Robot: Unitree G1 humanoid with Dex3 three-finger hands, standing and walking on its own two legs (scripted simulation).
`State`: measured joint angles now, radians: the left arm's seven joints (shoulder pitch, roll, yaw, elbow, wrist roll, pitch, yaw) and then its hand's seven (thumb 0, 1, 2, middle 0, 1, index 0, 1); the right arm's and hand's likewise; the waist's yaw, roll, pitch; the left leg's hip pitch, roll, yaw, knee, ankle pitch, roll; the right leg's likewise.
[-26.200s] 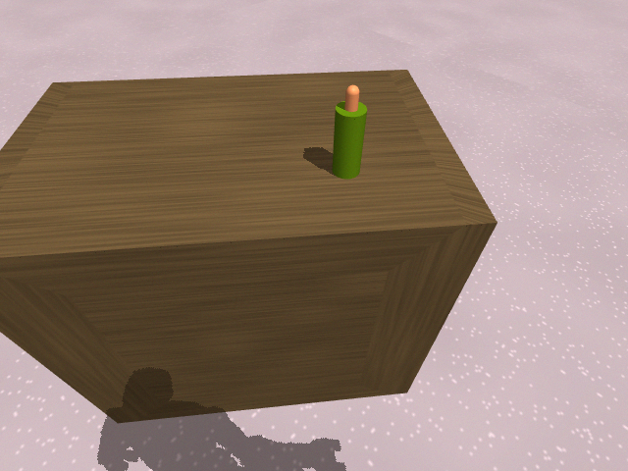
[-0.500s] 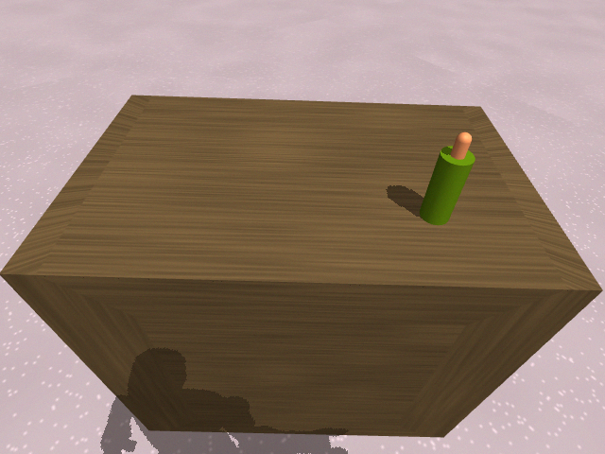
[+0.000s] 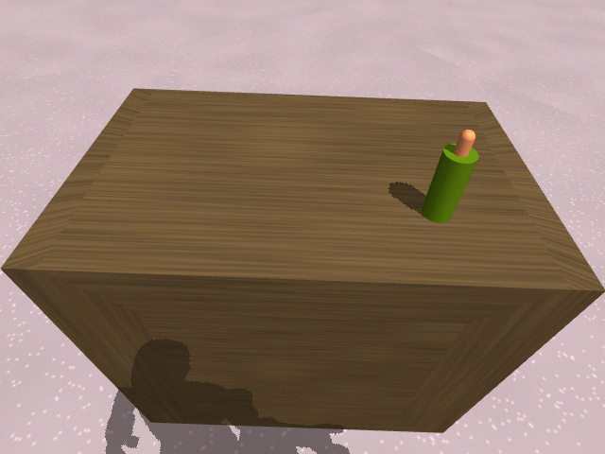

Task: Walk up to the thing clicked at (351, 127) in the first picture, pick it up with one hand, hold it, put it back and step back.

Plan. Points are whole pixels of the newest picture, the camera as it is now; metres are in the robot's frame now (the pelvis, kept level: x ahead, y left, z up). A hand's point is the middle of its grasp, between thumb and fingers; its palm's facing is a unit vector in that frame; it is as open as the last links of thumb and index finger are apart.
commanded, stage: home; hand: right
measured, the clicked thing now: (451, 175) +0.52 -0.22 +0.10
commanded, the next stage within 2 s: stand in 0.60 s
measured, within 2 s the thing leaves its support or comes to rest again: neither
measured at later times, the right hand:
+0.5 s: hand out of the picture +0.08 -0.25 -0.15, palm faces -0.04 +0.93 -0.36, open 17.4 cm
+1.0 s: hand out of the picture +0.09 -0.26 -0.16, palm faces -0.04 +0.93 -0.35, open 13.0 cm
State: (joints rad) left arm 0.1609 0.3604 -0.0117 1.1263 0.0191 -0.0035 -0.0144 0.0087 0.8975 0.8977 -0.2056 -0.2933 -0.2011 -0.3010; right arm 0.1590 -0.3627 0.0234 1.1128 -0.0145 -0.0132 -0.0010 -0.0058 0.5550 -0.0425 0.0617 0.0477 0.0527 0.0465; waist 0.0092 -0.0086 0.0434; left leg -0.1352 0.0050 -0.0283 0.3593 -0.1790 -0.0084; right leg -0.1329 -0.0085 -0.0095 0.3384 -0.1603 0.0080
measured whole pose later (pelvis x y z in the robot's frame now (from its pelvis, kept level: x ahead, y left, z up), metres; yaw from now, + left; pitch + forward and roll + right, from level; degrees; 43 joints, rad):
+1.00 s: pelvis +0.02 +0.00 +0.00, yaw +0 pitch -2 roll +0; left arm 0.12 0.35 -0.01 1.14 0.01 -0.01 -0.01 0.01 0.90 0.90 -0.21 -0.30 -0.20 -0.30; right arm 0.13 -0.36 0.01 1.12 -0.01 -0.01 -0.01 0.00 -0.03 -0.59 0.19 0.26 0.18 0.25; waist 0.01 0.00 0.04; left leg -0.09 0.00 -0.03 0.31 -0.18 -0.01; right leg -0.10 -0.01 -0.01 0.31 -0.17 0.01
